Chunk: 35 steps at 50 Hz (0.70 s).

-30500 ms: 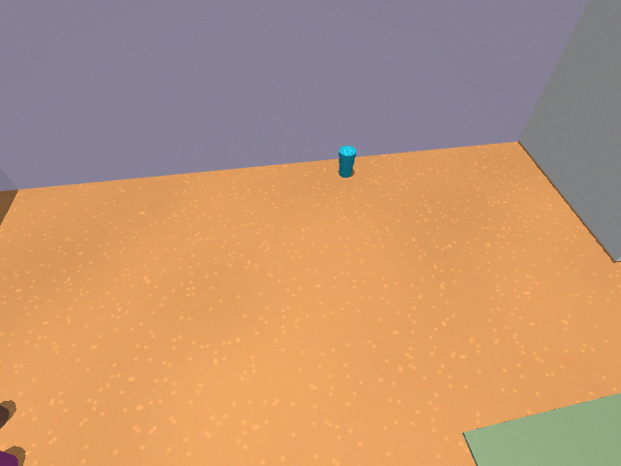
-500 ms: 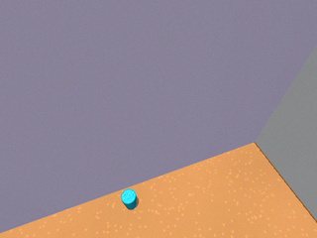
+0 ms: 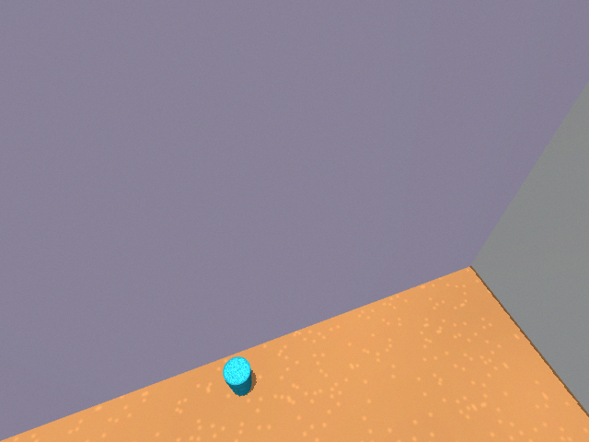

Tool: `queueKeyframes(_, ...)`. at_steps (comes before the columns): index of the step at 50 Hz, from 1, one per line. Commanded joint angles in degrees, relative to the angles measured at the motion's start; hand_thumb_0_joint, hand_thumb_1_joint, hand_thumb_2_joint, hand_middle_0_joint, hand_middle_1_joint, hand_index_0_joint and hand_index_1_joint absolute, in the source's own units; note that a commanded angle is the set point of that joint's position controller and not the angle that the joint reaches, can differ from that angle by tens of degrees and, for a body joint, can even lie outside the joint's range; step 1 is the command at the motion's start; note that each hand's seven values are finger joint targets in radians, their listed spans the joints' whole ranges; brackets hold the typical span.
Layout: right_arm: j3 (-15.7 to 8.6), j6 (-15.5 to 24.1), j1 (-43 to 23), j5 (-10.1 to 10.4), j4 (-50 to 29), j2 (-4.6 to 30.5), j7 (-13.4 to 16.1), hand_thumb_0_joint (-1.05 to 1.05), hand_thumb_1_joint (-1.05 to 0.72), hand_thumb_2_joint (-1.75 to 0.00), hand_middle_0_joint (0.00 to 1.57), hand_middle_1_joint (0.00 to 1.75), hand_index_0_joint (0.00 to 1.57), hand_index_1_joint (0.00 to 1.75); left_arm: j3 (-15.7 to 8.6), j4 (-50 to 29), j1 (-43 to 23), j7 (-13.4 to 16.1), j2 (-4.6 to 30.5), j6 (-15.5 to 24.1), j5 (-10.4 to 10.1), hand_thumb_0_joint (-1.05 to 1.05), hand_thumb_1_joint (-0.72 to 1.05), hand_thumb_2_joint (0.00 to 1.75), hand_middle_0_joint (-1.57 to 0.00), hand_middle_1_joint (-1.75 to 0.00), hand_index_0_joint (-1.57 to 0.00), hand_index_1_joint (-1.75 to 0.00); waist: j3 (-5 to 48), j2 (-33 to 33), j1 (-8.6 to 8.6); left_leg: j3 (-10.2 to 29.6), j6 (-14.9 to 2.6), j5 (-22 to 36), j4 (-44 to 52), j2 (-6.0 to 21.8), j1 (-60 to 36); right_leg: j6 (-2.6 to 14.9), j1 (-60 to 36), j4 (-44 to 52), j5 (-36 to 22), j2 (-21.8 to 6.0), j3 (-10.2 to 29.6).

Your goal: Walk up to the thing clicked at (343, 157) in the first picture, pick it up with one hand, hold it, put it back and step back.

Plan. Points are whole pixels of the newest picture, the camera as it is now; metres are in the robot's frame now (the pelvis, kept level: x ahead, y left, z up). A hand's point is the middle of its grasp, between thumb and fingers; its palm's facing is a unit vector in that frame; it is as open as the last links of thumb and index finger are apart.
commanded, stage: stand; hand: left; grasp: from the side
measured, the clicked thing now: (239, 378) +0.43 +0.20 -0.71
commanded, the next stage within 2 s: step back in 0.42 s
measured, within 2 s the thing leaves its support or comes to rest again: neither
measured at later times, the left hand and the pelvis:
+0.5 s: hand out of the picture +0.08 +0.25 -0.16, palm faces +0.01 -0.94 -0.34, open 7.4 cm; pelvis +0.00 +0.00 +0.00, yaw +0 degrees
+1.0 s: hand out of the picture +0.06 +0.30 -0.18, palm faces -0.08 -0.93 -0.35, open 7.4 cm; pelvis -0.08 +0.05 -0.02, yaw -2 degrees
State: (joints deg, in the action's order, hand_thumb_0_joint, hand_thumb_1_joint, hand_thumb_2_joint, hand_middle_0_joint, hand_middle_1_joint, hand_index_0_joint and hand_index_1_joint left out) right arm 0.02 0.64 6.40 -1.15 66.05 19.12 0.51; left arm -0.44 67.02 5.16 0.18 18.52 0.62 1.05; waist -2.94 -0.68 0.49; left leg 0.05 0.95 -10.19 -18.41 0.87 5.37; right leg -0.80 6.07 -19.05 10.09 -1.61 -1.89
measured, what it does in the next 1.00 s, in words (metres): lifts its right foot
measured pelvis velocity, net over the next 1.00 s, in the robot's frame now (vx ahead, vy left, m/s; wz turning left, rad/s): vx -0.08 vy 0.05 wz -0.03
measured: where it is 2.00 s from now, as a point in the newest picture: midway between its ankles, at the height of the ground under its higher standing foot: outside the picture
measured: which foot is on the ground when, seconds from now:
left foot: down 0.00-1.00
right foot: down 0.00-0.74, up 0.76-1.00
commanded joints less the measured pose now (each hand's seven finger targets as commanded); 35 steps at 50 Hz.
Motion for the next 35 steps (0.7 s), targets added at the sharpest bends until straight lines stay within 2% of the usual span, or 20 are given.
queueKeyframes(1, -2.2, 0.8, -1.6, 0.2, -3.0, 11.5, 0.6, 0.00, -0.90, -0.90, 0.20, 0.30, 0.20, 0.30, -2.2, -2.8, -1.9, 0.8, 12.1, 0.9, -0.2, 0.00, 0.90, 0.90, -0.20, -0.30, -0.20, -0.30, 2.4, 0.2, -0.23, 4.9, -1.29, 4.6, 4.1, 6.0, 2.1, 1.26, -0.7, 3.5, -4.9, -5.9, 5.0)
queueKeyframes(4, -2.3, 0.9, -1.9, 0.1, -3.1, 11.6, 0.5, 0.00, -0.90, -0.90, 0.20, 0.30, 0.20, 0.30, -2.3, -2.9, -2.1, 0.7, 12.2, 0.9, -0.2, 0.00, 0.90, 0.90, -0.20, -0.30, -0.20, -0.30, 2.1, 0.2, -0.23, 4.9, -1.37, 4.1, 4.1, 6.1, 2.3, 1.37, -0.5, 3.5, -4.2, -5.9, 5.1)
queueKeyframes(7, -2.4, 1.0, -1.8, 0.2, -3.1, 11.9, 0.4, 0.00, -0.90, -0.90, 0.20, 0.30, 0.20, 0.30, -2.3, -3.2, -1.9, 0.7, 12.4, 1.1, -0.2, 0.00, 0.90, 0.90, -0.20, -0.30, -0.20, -0.30, 3.6, 0.6, -0.34, 4.9, -1.43, 6.5, 3.7, 6.3, 1.3, 1.36, -1.2, 3.5, -6.0, -6.2, 5.3)
queueKeyframes(12, -2.5, 0.9, -2.4, 0.2, -3.3, 11.8, 0.3, 0.00, -0.90, -0.90, 0.20, 0.30, 0.20, 0.30, -2.3, -3.6, -2.0, 0.7, 12.7, 1.1, -0.1, 0.00, 0.90, 0.90, -0.20, -0.30, -0.20, -0.30, 3.4, 0.6, -0.32, 4.9, -1.34, 4.8, 3.9, 6.2, 1.6, 1.45, -0.7, 3.7, -4.1, -6.1, 5.1)
queueKeyframes(14, -2.5, 0.9, -2.6, 0.1, -3.3, 11.9, 0.4, 0.00, -0.90, -0.90, 0.20, 0.30, 0.20, 0.30, -2.3, -3.8, -1.9, 0.8, 12.7, 1.2, -0.1, 0.00, 0.90, 0.90, -0.20, -0.30, -0.20, -0.30, 4.1, 0.9, -0.19, 5.0, -1.56, 6.9, 3.4, 6.5, 0.8, 1.54, -0.9, 3.3, -5.9, -6.3, 5.1)
queueKeyframes(16, -2.5, 1.0, -2.0, 0.2, -3.3, 12.2, 0.4, 0.00, -0.90, -0.90, 0.20, 0.30, 0.20, 0.30, -2.2, -3.8, -1.5, 0.8, 12.7, 1.3, -0.2, 0.00, 0.90, 0.90, -0.20, -0.30, -0.20, -0.30, 5.7, 0.8, -0.51, 4.6, -1.80, 10.1, 2.4, 6.6, -0.3, 1.55, -2.1, 2.9, -10.6, -6.7, 5.3)
queueKeyframes(18, -2.4, 1.0, -2.1, 0.4, -3.1, 12.1, 0.4, 0.00, -0.90, -0.90, 0.20, 0.30, 0.20, 0.30, -2.1, -3.8, -1.3, 0.8, 12.6, 1.4, -0.3, 0.00, 0.90, 0.90, -0.20, -0.30, -0.20, -0.30, 5.5, 0.4, -0.49, 4.6, -1.53, 11.0, 2.5, 6.5, -0.6, 1.34, -2.0, 2.9, -11.2, -6.4, 5.1)
queueKeyframes(20, -2.3, 1.0, -1.9, 0.3, -3.0, 12.1, 0.5, 0.00, -0.90, -0.90, 0.20, 0.30, 0.20, 0.30, -2.1, -3.9, -1.4, 0.7, 12.6, 1.3, -0.4, 0.00, 0.90, 0.90, -0.20, -0.30, -0.20, -0.30, 4.8, 0.5, -0.50, 4.3, -1.56, 9.1, 2.9, 6.4, 0.3, 1.44, -2.0, 3.1, -10.0, -6.5, 5.3)
queueKeyframes(21, -3.3, -0.2, -3.9, 0.6, -4.5, 14.5, 0.0, 0.00, -0.90, -0.90, 0.20, 0.30, 0.20, 0.30, -5.1, -5.8, -1.0, 1.0, 16.4, 0.7, -1.4, 0.00, 0.90, 0.90, -0.20, -0.30, -0.20, -0.30, -2.4, 1.1, -0.30, 5.3, -3.03, 15.2, -3.1, 4.9, 6.1, 1.99, 2.8, -1.6, -17.1, -5.6, 6.2)
queueKeyframes(22, -3.5, -0.6, -3.1, 0.9, -5.6, 13.9, 0.0, 0.00, -0.90, -0.90, 0.20, 0.30, 0.20, 0.30, -5.3, -6.4, 0.5, 1.2, 16.4, 0.5, -1.4, 0.00, 0.90, 0.90, -0.20, -0.30, -0.20, -0.30, -0.2, 1.1, -0.56, 4.2, -3.46, 16.8, -4.9, 5.1, 5.6, 2.81, 2.2, -2.8, -18.8, -5.9, 5.7)
queueKeyframes(23, -3.5, -0.8, -2.1, 1.1, -5.8, 13.4, -0.1, 0.00, -0.90, -0.90, 0.20, 0.30, 0.20, 0.30, -5.4, -7.0, 0.2, 1.3, 16.0, 0.3, -1.4, 0.00, 0.90, 0.90, -0.20, -0.30, -0.20, -0.30, 0.2, 1.4, -0.80, 3.9, -3.56, 16.2, -5.7, 4.5, 6.5, 3.30, 1.6, -3.7, -18.9, -5.9, 5.9)
queueKeyframes(25, -3.9, -1.1, -1.6, 1.3, -7.2, 13.4, -0.2, 0.00, -0.90, -0.90, 0.20, 0.30, 0.20, 0.30, -5.9, -8.8, 0.7, 1.3, 15.8, 0.2, -1.3, 0.00, 0.90, 0.90, -0.20, -0.30, -0.20, -0.30, 4.6, 2.2, -1.13, 3.9, -4.20, 16.0, -9.1, 4.3, 5.7, 5.00, 1.0, -5.0, -19.8, -6.6, 6.4)
queueKeyframes(26, -4.1, -1.4, -1.2, 1.3, -7.8, 13.3, -0.4, 0.00, -0.90, -0.90, 0.20, 0.30, 0.20, 0.30, -6.0, -10.0, -0.1, 1.2, 15.8, 0.0, -1.2, 0.00, 0.90, 0.90, -0.20, -0.30, -0.20, -0.30, 6.2, 2.9, -1.25, 3.5, -4.29, 13.7, -10.9, 3.5, 6.0, 5.79, 1.3, -5.3, -18.8, -7.4, 7.5)
queueKeyframes(28, -4.3, -1.9, -1.1, 1.3, -8.9, 12.9, -0.4, 0.00, -0.90, -0.90, 0.20, 0.30, 0.20, 0.30, -6.5, -11.7, -0.9, 1.1, 16.9, -0.4, -1.0, 0.00, 0.90, 0.90, -0.20, -0.30, -0.20, -0.30, 7.9, 4.9, -1.06, 1.7, -3.39, 8.3, -17.3, 0.6, 5.6, 8.86, 3.8, -4.0, -18.7, -11.1, 11.2)
queueKeyframes(30, -4.6, -2.8, 1.0, 0.9, -9.8, 12.4, -0.7, 0.00, -0.90, -0.90, 0.20, 0.30, 0.20, 0.30, -6.9, -14.4, -3.8, 1.4, 18.5, -0.7, -0.2, 0.00, 0.90, 0.90, -0.20, -0.30, -0.20, -0.30, 7.3, 10.2, -1.62, 0.2, -3.15, -9.6, -26.9, -3.0, 7.2, 13.41, 7.8, -2.0, -17.7, -17.0, 15.8)
queueKeyframes(31, -4.7, -3.2, 2.6, 0.8, -10.1, 12.1, -0.9, 0.00, -0.90, -0.90, 0.20, 0.30, 0.20, 0.30, -7.1, -15.5, -4.8, 1.4, 18.8, -0.8, 0.2, 0.00, 0.90, 0.90, -0.20, -0.30, -0.20, -0.30, 6.6, 11.7, -1.83, 1.2, -3.39, -16.7, -30.6, -3.5, 7.7, 14.93, 10.2, -2.5, -17.0, -18.4, 16.3)
queueKeyframes(32, -5.0, -3.4, 5.0, 0.6, -10.4, 12.4, -1.1, 0.00, -0.90, -0.90, 0.20, 0.30, 0.20, 0.30, -7.1, -16.7, -6.7, 1.4, 19.1, -0.9, 0.6, 0.00, 0.90, 0.90, -0.20, -0.30, -0.20, -0.30, 6.5, 12.7, -3.03, 2.3, -3.85, -18.1, -31.8, -2.5, 6.9, 15.27, 13.1, -3.4, -15.5, -19.1, 15.9)
queueKeyframes(33, -5.2, -3.4, 7.4, 0.9, -10.3, 12.6, -1.4, 0.00, -0.90, -0.90, 0.20, 0.30, 0.20, 0.30, -7.0, -17.8, -8.9, 1.4, 18.8, -1.1, 0.6, 0.00, 0.90, 0.90, -0.20, -0.30, -0.20, -0.30, 6.5, 13.2, -4.50, 3.3, -4.30, -16.3, -30.1, -1.3, 5.1, 13.62, 15.3, -4.8, -13.9, -18.2, 14.1)
queueKeyframes(34, -5.5, -3.0, 7.6, 1.1, -10.4, 13.1, -1.5, 0.00, -0.90, -0.90, 0.20, 0.30, 0.20, 0.30, -6.7, -18.3, -9.4, 1.4, 17.8, -1.3, 0.4, 0.00, 0.90, 0.90, -0.20, -0.30, -0.20, -0.30, 6.3, 11.5, -4.73, 2.7, -4.56, -11.1, -25.8, -1.0, 4.9, 11.60, 15.4, -8.3, -12.2, -15.3, 11.2)
queueKeyframes(35, -5.8, -2.6, 7.3, 0.9, -10.7, 14.1, -1.3, 0.00, -0.90, -0.90, 0.20, 0.30, 0.20, 0.30, -6.2, -18.9, -9.0, 1.4, 16.5, -1.6, 0.3, 0.00, 0.90, 0.90, -0.20, -0.30, -0.20, -0.30, 6.2, 6.9, -4.61, 5.3, -5.46, 0.2, -18.7, 1.5, 5.8, 8.60, 14.6, -14.8, -8.6, -10.5, 8.2)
